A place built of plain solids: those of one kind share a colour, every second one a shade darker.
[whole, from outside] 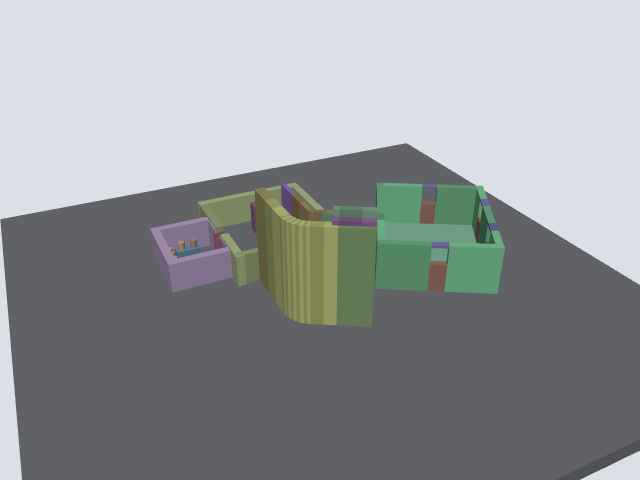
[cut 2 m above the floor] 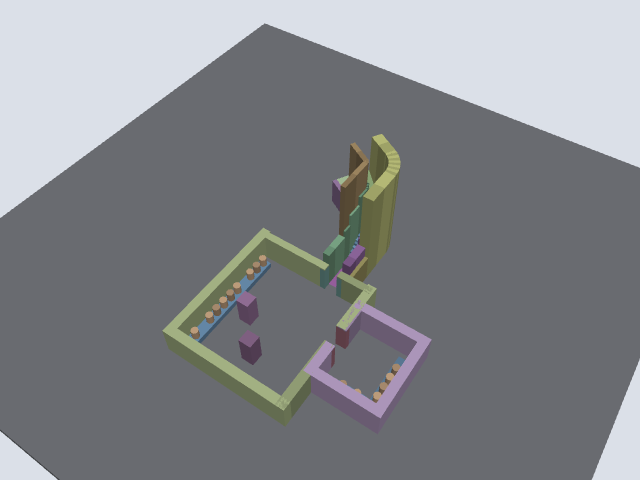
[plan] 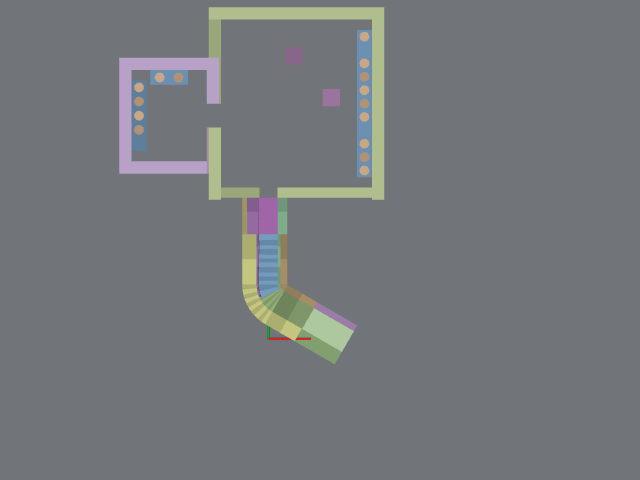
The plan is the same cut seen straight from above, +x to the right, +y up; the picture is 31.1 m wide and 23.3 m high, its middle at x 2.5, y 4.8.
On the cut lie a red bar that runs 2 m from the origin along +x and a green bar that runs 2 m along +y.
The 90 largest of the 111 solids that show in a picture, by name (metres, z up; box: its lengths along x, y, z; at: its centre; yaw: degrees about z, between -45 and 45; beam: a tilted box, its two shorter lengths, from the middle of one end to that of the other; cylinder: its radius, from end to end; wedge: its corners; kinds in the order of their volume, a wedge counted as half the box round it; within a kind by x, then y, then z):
{
 "wall_chamber_1": {"box": [0.6, 3.51, 2.68], "at": [-2.6, 8.5, 1.04]},
 "wall_chamber_2": {"box": [0.6, 4.69, 2.68], "at": [-2.6, 13.75, 1.04]},
 "wall_chamber_3": {"box": [2.37, 0.5, 2.68], "at": [-1.62, 7.1, 1.04]},
 "wall_chamber_4": {"box": [8.52, 0.6, 2.68], "at": [1.36, 15.8, 1.04]},
 "wall_chamber_5": {"box": [5.08, 0.5, 2.68], "at": [2.98, 7.1, 1.04]},
 "wall_chamber_6": {"box": [0.6, 9.35, 2.68], "at": [5.32, 11.42, 1.04]},
 "wall_yard_1": {"box": [0.45, 2.82, 3.0], "at": [3.13, -1.84, 5.77], "yaw": -30.0},
 "wall_yard_2": {"box": [2.98, 0.45, 3.0], "at": [3.63, -3.49, 5.77], "yaw": -30.0},
 "wall_yard_3": {"box": [0.45, 4.32, 3.0], "at": [5.35, 2.01, 5.77], "yaw": -30.0},
 "wall_yard_4": {"box": [2.98, 0.45, 3.0], "at": [7.04, -5.46, 5.77], "yaw": -30.0},
 "wall_yard_5": {"box": [2.98, 0.45, 3.0], "at": [7.41, 3.05, 5.77], "yaw": -30.0},
 "wall_yard_6": {"box": [0.45, 1.97, 3.0], "at": [8.51, -5.44, 5.77], "yaw": -30.0},
 "wall_yard_7": {"box": [0.45, 2.18, 3.0], "at": [10.02, -2.82, 5.77], "yaw": -30.0},
 "wall_yard_8": {"box": [2.98, 0.45, 3.0], "at": [10.82, 1.09, 5.77], "yaw": -30.0},
 "wall_yard_9": {"box": [0.45, 1.97, 3.0], "at": [11.53, -0.2, 5.77], "yaw": -30.0},
 "wall_side_chamber_1": {"box": [0.6, 5.63, 2.53], "at": [-6.94, 10.84, 0.96]},
 "wall_side_chamber_2": {"box": [4.84, 0.6, 2.53], "at": [-4.82, 8.32, 0.96]},
 "wall_side_chamber_3": {"box": [4.84, 0.6, 2.53], "at": [-4.82, 13.35, 0.96]},
 "wall_side_chamber_4": {"box": [0.6, 2.24, 2.53], "at": [-2.7, 9.14, 0.96]},
 "wall_side_chamber_5": {"box": [0.6, 2.24, 2.53], "at": [-2.7, 12.53, 0.96]},
 "mass_rock_left_1": {"wedge": [[-1.28, 2.64, -0.3], [-1.28, 2.64, 7.1], [-1.28, 3.86, -0.3], [-1.28, 3.86, 7.1], [-0.58, 2.64, -0.3], [-0.58, 2.64, 7.1], [-0.58, 3.86, -0.3], [-0.58, 3.86, 7.1]]},
 "mass_rock_left_2": {"wedge": [[-1.28, 2.64, -0.3], [-1.28, 2.64, 7.1], [-1.27, 2.39, -0.3], [-1.27, 2.39, 7.1], [-0.58, 2.64, -0.3], [-0.58, 2.64, 7.1], [-0.57, 2.47, -0.3], [-0.57, 2.47, 7.1]]},
 "mass_rock_left_3": {"wedge": [[-1.28, 3.86, -0.3], [-1.28, 3.86, 7.1], [-1.28, 5.08, -0.3], [-1.28, 5.08, 7.1], [-0.58, 3.86, -0.3], [-0.58, 3.86, 7.1], [-0.58, 5.08, -0.3], [-0.58, 5.08, 7.1]]},
 "mass_rock_left_4": {"wedge": [[-1.27, 2.39, -0.3], [-1.27, 2.39, 7.1], [-1.22, 2.14, -0.3], [-1.22, 2.14, 7.1], [-0.57, 2.47, -0.3], [-0.57, 2.47, 7.1], [-0.54, 2.3, -0.3], [-0.54, 2.3, 7.1]]},
 "mass_rock_left_5": {"wedge": [[-1.22, 2.14, -0.3], [-1.22, 2.14, 7.1], [-1.16, 1.92, -0.3], [-1.16, 1.92, 7.1], [-0.54, 2.3, -0.3], [-0.54, 2.3, 7.1], [-0.5, 2.15, -0.3], [-0.5, 2.15, 7.1]]},
 "mass_rock_left_6": {"wedge": [[-1.16, 1.92, -0.3], [-1.16, 1.92, 7.1], [-1.08, 1.72, -0.3], [-1.08, 1.72, 7.1], [-0.5, 2.15, -0.3], [-0.5, 2.15, 7.1], [-0.44, 2.01, -0.3], [-0.44, 2.01, 7.1]]},
 "mass_rock_left_7": {"wedge": [[-1.08, 1.72, -0.3], [-1.08, 1.72, 7.1], [-0.98, 1.52, -0.3], [-0.98, 1.52, 7.1], [-0.44, 2.01, -0.3], [-0.44, 2.01, 7.1], [-0.37, 1.88, -0.3], [-0.37, 1.88, 7.1]]},
 "mass_rock_left_8": {"wedge": [[-0.98, 1.52, -0.3], [-0.98, 1.52, 7.1], [-0.86, 1.34, -0.3], [-0.86, 1.34, 7.1], [-0.37, 1.88, -0.3], [-0.37, 1.88, 7.1], [-0.29, 1.75, -0.3], [-0.29, 1.75, 7.1]]},
 "mass_rock_left_9": {"wedge": [[-0.86, 1.34, -0.3], [-0.86, 1.34, 7.1], [-0.7, 1.15, -0.3], [-0.7, 1.15, 7.1], [-0.29, 1.75, -0.3], [-0.29, 1.75, 7.1], [-0.18, 1.62, -0.3], [-0.18, 1.62, 7.1]]},
 "mass_rock_left_10": {"wedge": [[-0.7, 1.15, -0.3], [-0.7, 1.15, 7.1], [-0.52, 0.97, -0.3], [-0.52, 0.97, 7.1], [-0.18, 1.62, -0.3], [-0.18, 1.62, 7.1], [-0.06, 1.5, -0.3], [-0.06, 1.5, 7.1]]},
 "mass_rock_left_11": {"wedge": [[-0.52, 0.97, -0.3], [-0.52, 0.97, 7.1], [-0.35, 0.83, -0.3], [-0.35, 0.83, 7.1], [-0.06, 1.5, -0.3], [-0.06, 1.5, 7.1], [0.06, 1.4, -0.3], [0.06, 1.4, 7.1]]},
 "mass_rock_left_12": {"wedge": [[-0.35, 0.83, -0.3], [-0.35, 0.83, 7.1], [-0.17, 0.71, -0.3], [-0.17, 0.71, 7.1], [0.06, 1.4, -0.3], [0.06, 1.4, 7.1], [0.18, 1.32, -0.3], [0.18, 1.32, 7.1]]},
 "mass_rock_left_13": {"wedge": [[-0.17, 0.71, -0.3], [-0.17, 0.71, 7.1], [0.18, 1.32, -0.3], [0.18, 1.32, 7.1], [0.55, 0.3, -0.3], [0.55, 0.3, 7.1], [0.9, 0.91, -0.3], [0.9, 0.91, 7.1]]},
 "mass_rock_left_14": {"wedge": [[0.55, 0.3, -0.3], [0.55, 0.3, 7.1], [0.9, 0.91, -0.3], [0.9, 0.91, 7.1], [1.26, -0.11, -0.3], [1.26, -0.11, 7.1], [1.61, 0.49, -0.3], [1.61, 0.49, 7.1]]},
 "fill_under_steps_1": {"wedge": [[-0.38, 1.87, -0.3], [-0.38, 1.87, 2.4], [-0.3, 1.74, -0.3], [-0.3, 1.74, 2.4], [0.64, 2.46, -0.3], [0.64, 2.46, 2.4], [0.66, 2.43, -0.3], [0.66, 2.43, 2.4]]},
 "fill_under_steps_2": {"wedge": [[-0.3, 1.74, -0.3], [-0.3, 1.74, 2.48], [-0.19, 1.61, -0.3], [-0.19, 1.61, 2.48], [0.66, 2.43, -0.3], [0.66, 2.43, 2.48], [0.68, 2.4, -0.3], [0.68, 2.4, 2.48]]},
 "fill_under_steps_3": {"wedge": [[-0.19, 1.61, -0.3], [-0.19, 1.61, 2.58], [-0.07, 1.49, -0.3], [-0.07, 1.49, 2.58], [0.68, 2.4, -0.3], [0.68, 2.4, 2.58], [0.71, 2.37, -0.3], [0.71, 2.37, 2.58]]},
 "fill_under_steps_4": {"wedge": [[-0.07, 1.49, -0.3], [-0.07, 1.49, 2.67], [0.05, 1.39, -0.3], [0.05, 1.39, 2.67], [0.71, 2.37, -0.3], [0.71, 2.37, 2.67], [0.74, 2.35, -0.3], [0.74, 2.35, 2.67]]},
 "fill_under_steps_5": {"wedge": [[0.05, 1.39, -0.3], [0.05, 1.39, 2.75], [0.18, 1.31, -0.3], [0.18, 1.31, 2.75], [0.74, 2.35, -0.3], [0.74, 2.35, 2.75], [0.77, 2.33, -0.3], [0.77, 2.33, 2.75]]},
 "fill_under_steps_6": {"wedge": [[0.18, 1.31, -0.3], [0.18, 1.31, 2.84], [0.77, 2.33, -0.3], [0.77, 2.33, 2.84], [0.9, 0.89, -0.3], [0.9, 0.89, 3.58], [1.49, 1.92, -0.3], [1.49, 1.92, 3.58]]},
 "fill_under_steps_7": {"wedge": [[0.9, 0.89, -0.3], [0.9, 0.89, 3.58], [1.49, 1.92, -0.3], [1.49, 1.92, 3.58], [1.63, 0.48, -0.3], [1.63, 0.48, 4.33], [2.22, 1.5, -0.3], [2.22, 1.5, 4.33]]},
 "floor_yard_1": {"box": [6.01, 7.11, 0.3], "at": [7.22, -1.2, 4.42], "yaw": -30.0},
 "mass_under_head_1": {"box": [2.24, 1.18, 4.57], "at": [2.88, 0.43, 1.99], "yaw": -30.0},
 "mass_rock_left_head_1": {"box": [2.25, 0.7, 7.4], "at": [2.41, -0.37, 3.4], "yaw": -30.0},
 "rock_right_1": {"wedge": [[0.45, 2.64, 0.94], [0.45, 2.64, 5.02], [0.45, 3.49, 0.94], [0.45, 3.49, 5.02], [0.91, 2.64, 0.94], [0.91, 2.64, 5.02], [0.91, 3.49, 0.94], [0.91, 3.49, 5.02]]},
 "rock_right_2": {"wedge": [[0.45, 3.49, 0.04], [0.45, 3.49, 4.27], [0.45, 4.48, 0.04], [0.45, 4.48, 4.27], [0.91, 3.49, 0.04], [0.91, 3.49, 4.27], [0.91, 4.48, 0.04], [0.91, 4.48, 4.27]]},
 "rock_right_3": {"wedge": [[0.45, 4.48, -0.5], [0.45, 4.48, 3.37], [0.45, 5.08, -0.5], [0.45, 5.08, 3.37], [0.91, 4.48, -0.5], [0.91, 4.48, 3.37], [0.91, 5.08, -0.5], [0.91, 5.08, 3.37]]},
 "rock_right_4": {"wedge": [[0.45, 5.08, -0.5], [0.45, 5.08, 2.83], [0.45, 6.17, -0.5], [0.45, 6.17, 2.83], [0.91, 5.08, -0.5], [0.91, 5.08, 2.83], [0.91, 6.17, -0.5], [0.91, 6.17, 2.83]]},
 "rock_right_5": {"wedge": [[0.45, 6.17, -0.5], [0.45, 6.17, 2.83], [0.45, 6.85, -0.5], [0.45, 6.85, 2.83], [0.91, 6.17, -0.5], [0.91, 6.17, 2.83], [0.91, 6.85, -0.5], [0.91, 6.85, 2.83]]},
 "rock_right_6": {"wedge": [[1.2, 1.92, 3.11], [1.2, 1.92, 7.05], [1.43, 2.32, 3.11], [1.43, 2.32, 7.05], [1.79, 1.58, 3.11], [1.79, 1.58, 7.05], [2.02, 1.98, 3.11], [2.02, 1.98, 7.05]]},
 "rock_right_7": {"wedge": [[1.79, 1.58, 3.72], [1.79, 1.58, 7.4], [2.02, 1.98, 3.72], [2.02, 1.98, 7.4], [2.13, 1.39, 3.72], [2.13, 1.39, 7.4], [2.36, 1.78, 3.72], [2.36, 1.78, 7.4]]},
 "rock_right_8": {"wedge": [[2.13, 1.39, 4.07], [2.13, 1.39, 7.4], [2.36, 1.78, 4.07], [2.36, 1.78, 7.4], [3.31, 0.7, 4.07], [3.31, 0.7, 7.4], [3.54, 1.1, 4.07], [3.54, 1.1, 7.4]]},
 "rock_right_9": {"wedge": [[3.31, 0.7, 4.07], [3.31, 0.7, 7.4], [3.54, 1.1, 4.07], [3.54, 1.1, 7.4], [4.08, 0.26, 4.07], [4.08, 0.26, 7.4], [4.31, 0.66, 4.07], [4.31, 0.66, 7.4]]},
 "mass_rock_left_foot_1": {"box": [0.7, 1.76, 7.4], "at": [-0.93, 5.97, 3.4]},
 "rock_left_1": {"wedge": [[-1.04, 6.17, -0.5], [-1.04, 6.17, 2.83], [-1.04, 6.85, -0.5], [-1.04, 6.85, 2.83], [-0.51, 6.17, 2.83], [-0.51, 6.85, 2.83], [-0.49, 6.17, -0.5], [-0.49, 6.85, -0.5]]},
 "rock_left_2": {"wedge": [[-1.03, 5.08, -0.5], [-1.03, 5.08, 2.83], [-1.03, 6.17, -0.5], [-1.03, 6.17, 2.83], [-0.51, 6.17, 2.83], [-0.49, 6.17, -0.5], [-0.47, 5.08, 2.83], [-0.46, 5.08, -0.5]]},
 "rock_left_3": {"wedge": [[-1.01, 3.49, 0.04], [-1.01, 3.49, 4.27], [-1.01, 4.48, 0.04], [-1.01, 4.48, 4.27], [-0.48, 3.49, 4.27], [-0.47, 4.48, 4.27], [-0.46, 3.49, 0.04], [-0.45, 4.48, 0.04]]},
 "rock_left_4": {"wedge": [[1.06, 0.31, 3.72], [1.06, 0.31, 7.4], [1.32, 0.77, 7.4], [1.33, 0.78, 3.72], [1.39, 0.11, 3.72], [1.39, 0.11, 7.4], [1.66, 0.58, 7.4], [1.67, 0.6, 3.72]]},
 "rock_left_5": {"wedge": [[1.39, 0.11, 4.07], [1.39, 0.11, 7.4], [1.66, 0.58, 7.4], [1.67, 0.59, 4.07], [2.58, -0.57, 4.07], [2.58, -0.57, 7.4], [2.84, -0.11, 7.4], [2.85, -0.1, 4.07]]},
 "rock_left_6": {"wedge": [[2.58, -0.57, 4.07], [2.58, -0.57, 7.4], [2.84, -0.11, 7.4], [2.85, -0.1, 4.07], [3.34, -1.02, 4.07], [3.34, -1.02, 7.4], [3.61, -0.55, 7.4], [3.62, -0.54, 4.07]]},
 "mass_rock_right_1": {"wedge": [[0.58, 2.64, -0.3], [0.58, 2.64, 7.1], [0.58, 3.86, -0.3], [0.58, 3.86, 7.1], [0.91, 2.64, -0.3], [0.91, 2.64, 7.1], [0.91, 3.86, -0.3], [0.91, 3.86, 7.1]]},
 "mass_rock_right_2": {"wedge": [[0.58, 3.86, -0.3], [0.58, 3.86, 7.1], [0.58, 5.08, -0.3], [0.58, 5.08, 7.1], [0.91, 3.86, -0.3], [0.91, 3.86, 7.1], [0.91, 5.08, -0.3], [0.91, 5.08, 7.1]]},
 "mass_rock_right_3": {"wedge": [[0.76, 2.32, -0.3], [0.76, 2.32, 7.1], [0.93, 2.61, -0.3], [0.93, 2.61, 7.1], [1.48, 1.91, -0.3], [1.48, 1.91, 7.1], [1.64, 2.2, -0.3], [1.64, 2.2, 7.1]]},
 "mass_rock_right_4": {"wedge": [[1.48, 1.91, -0.3], [1.48, 1.91, 7.1], [1.64, 2.2, -0.3], [1.64, 2.2, 7.1], [2.19, 1.5, -0.3], [2.19, 1.5, 7.1], [2.36, 1.78, -0.3], [2.36, 1.78, 7.1]]},
 "mass_rock_right_head_1": {"box": [2.25, 0.33, 7.4], "at": [3.25, 1.08, 3.4], "yaw": -30.0},
 "mass_rock_right_foot_1": {"box": [0.33, 1.76, 7.4], "at": [0.74, 5.97, 3.4]},
 "bench_1": {"box": [0.72, 3.43, 0.47], "at": [-6.28, 10.84, 0.18]},
 "bench_2": {"box": [1.84, 0.72, 0.5], "at": [-4.82, 12.69, 0.2]},
 "bench_3": {"box": [0.72, 7.15, 0.47], "at": [4.66, 11.42, 0.18]},
 "pillar_1": {"box": [0.84, 0.84, 2.43], "at": [1.25, 13.73, 1.17]},
 "pillar_2": {"box": [0.84, 0.84, 2.43], "at": [3.06, 11.71, 1.17]},
 "wall_yard_under_light_1": {"box": [0.95, 0.45, 1.75], "at": [5.33, -4.48, 5.14], "yaw": -30.0},
 "wall_yard_under_light_2": {"box": [0.95, 0.45, 1.75], "at": [9.11, 2.07, 5.14], "yaw": -30.0},
 "wall_yard_under_light_3": {"box": [0.45, 0.95, 1.75], "at": [10.8, -1.46, 5.14], "yaw": -30.0},
 "floor_lower_1": {"box": [1.72, 2.13, 0.4], "at": [0.0, 5.78, -0.2]},
 "cask_1": {"cylinder": 0.23, "from": [4.66, 8.17, 0.42], "to": [4.66, 8.17, 1.04]},
 "cask_2": {"cylinder": 0.23, "from": [4.66, 8.82, 0.42], "to": [4.66, 8.82, 1.04]},
 "cask_3": {"cylinder": 0.23, "from": [4.66, 9.47, 0.42], "to": [4.66, 9.47, 1.04]},
 "cask_4": {"cylinder": 0.23, "from": [4.66, 10.77, 0.42], "to": [4.66, 10.77, 1.04]},
 "cask_5": {"cylinder": 0.23, "from": [4.66, 11.42, 0.42], "to": [4.66, 11.42, 1.04]},
 "cask_6": {"cylinder": 0.23, "from": [4.66, 12.07, 0.42], "to": [4.66, 12.07, 1.04]},
 "cask_7": {"cylinder": 0.23, "from": [4.66, 12.72, 0.42], "to": [4.66, 12.72, 1.04]},
 "cask_8": {"cylinder": 0.23, "from": [4.66, 13.37, 0.42], "to": [4.66, 13.37, 1.04]},
 "cask_9": {"cylinder": 0.23, "from": [4.66, 14.67, 0.42], "to": [4.66, 14.67, 1.04]},
 "jamb_side_mouth_1": {"box": [0.7, 0.35, 1.95], "at": [-2.65, 10.09, 0.93]},
 "jamb_side_mouth_2": {"box": [0.7, 0.35, 1.95], "at": [-2.65, 11.59, 0.93]},
 "jamb_chamber_mouth_1": {"box": [0.35, 0.5, 1.95], "at": [-0.61, 7.1, 0.93]},
 "jamb_chamber_mouth_2": {"box": [0.35, 0.5, 1.95], "at": [0.61, 7.1, 0.93]},
 "tread_1": {"wedge": [[-0.59, 2.64, 1.77], [-0.59, 2.64, 2.25], [-0.53, 2.23, 1.77], [-0.53, 2.23, 2.25], [0.59, 2.64, 1.77], [0.59, 2.64, 2.25], [0.6, 2.55, 1.77], [0.6, 2.55, 2.25]]},
 "tread_2": {"wedge": [[-0.55, 2.29, 1.95], [-0.55, 2.29, 2.43], [-0.42, 1.94, 1.95], [-0.42, 1.94, 2.43], [0.6, 2.56, 1.95], [0.6, 2.56, 2.43], [0.63, 2.48, 1.95], [0.63, 2.48, 2.43]]}
}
